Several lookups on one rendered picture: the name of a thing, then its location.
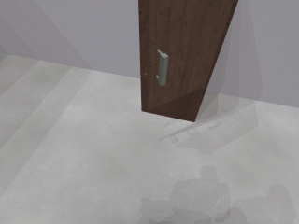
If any cupboard door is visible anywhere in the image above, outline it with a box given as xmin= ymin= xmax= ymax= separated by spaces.
xmin=147 ymin=0 xmax=234 ymax=110

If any handle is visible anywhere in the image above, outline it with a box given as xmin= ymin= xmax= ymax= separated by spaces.
xmin=155 ymin=49 xmax=169 ymax=86

